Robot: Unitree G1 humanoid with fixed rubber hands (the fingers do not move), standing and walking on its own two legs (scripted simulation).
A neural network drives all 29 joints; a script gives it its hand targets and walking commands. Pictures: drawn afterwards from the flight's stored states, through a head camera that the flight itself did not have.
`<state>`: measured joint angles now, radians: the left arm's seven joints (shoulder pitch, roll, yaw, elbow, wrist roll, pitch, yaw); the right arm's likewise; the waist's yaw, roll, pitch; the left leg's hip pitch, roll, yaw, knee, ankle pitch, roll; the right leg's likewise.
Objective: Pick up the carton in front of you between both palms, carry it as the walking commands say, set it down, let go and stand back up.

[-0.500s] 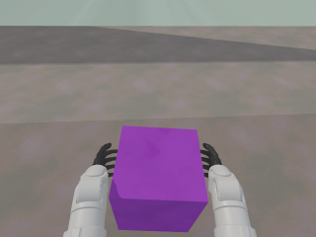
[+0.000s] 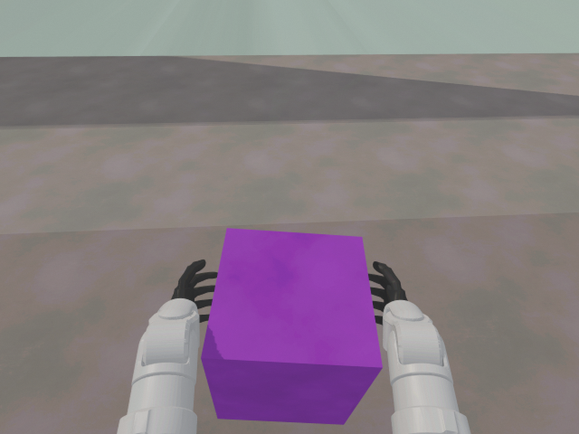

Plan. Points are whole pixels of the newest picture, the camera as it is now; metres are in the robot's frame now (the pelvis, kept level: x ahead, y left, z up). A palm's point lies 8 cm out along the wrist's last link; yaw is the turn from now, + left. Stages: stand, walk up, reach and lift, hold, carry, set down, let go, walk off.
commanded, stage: set down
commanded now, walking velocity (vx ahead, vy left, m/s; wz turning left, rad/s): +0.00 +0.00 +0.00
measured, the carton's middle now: (287, 330) +0.31 +0.00 -0.03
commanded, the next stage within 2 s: none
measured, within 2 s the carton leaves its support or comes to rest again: neither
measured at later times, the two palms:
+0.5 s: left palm (202, 334) +0.35 +0.15 -0.11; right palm (365, 340) +0.33 -0.15 -0.11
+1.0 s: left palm (209, 344) +0.41 +0.17 -0.25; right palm (345, 353) +0.38 -0.13 -0.26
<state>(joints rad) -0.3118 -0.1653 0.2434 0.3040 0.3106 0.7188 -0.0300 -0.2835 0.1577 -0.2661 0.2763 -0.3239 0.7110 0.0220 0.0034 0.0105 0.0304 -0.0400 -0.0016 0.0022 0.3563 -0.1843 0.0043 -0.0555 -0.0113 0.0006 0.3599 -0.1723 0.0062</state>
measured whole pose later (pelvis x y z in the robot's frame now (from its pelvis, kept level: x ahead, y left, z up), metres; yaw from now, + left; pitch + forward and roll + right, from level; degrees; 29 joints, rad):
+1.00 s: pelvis -0.06 +0.01 -0.18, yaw +0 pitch +42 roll -2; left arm -0.92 -0.03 0.44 0.63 0.30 0.32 -0.06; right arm -0.81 0.18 -0.56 0.47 -0.30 0.31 -0.05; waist 0.00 0.00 -0.16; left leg -1.67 -0.02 -0.01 1.36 -0.43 0.02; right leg -1.66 0.01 0.04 1.33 -0.41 0.05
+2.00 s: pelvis -0.08 +0.02 -0.39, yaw -3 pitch +42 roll -7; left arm -1.53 0.37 0.08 1.01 0.05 0.26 0.01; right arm -1.34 -0.01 -0.51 0.74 -0.03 0.23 -0.22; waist -0.03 -0.07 0.26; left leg -2.29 -0.04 -0.05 2.13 -0.58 0.02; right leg -2.24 0.06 0.02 2.06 -0.57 0.10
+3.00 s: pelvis -0.09 +0.01 -0.41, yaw -4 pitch +37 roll -5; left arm -1.56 0.37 0.25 1.11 0.17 0.21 -0.14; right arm -1.45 -0.11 -0.57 0.99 -0.12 0.18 -0.09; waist -0.01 -0.08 0.36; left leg -2.27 -0.01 -0.05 2.23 -0.61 0.02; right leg -2.24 0.11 0.03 2.16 -0.58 0.11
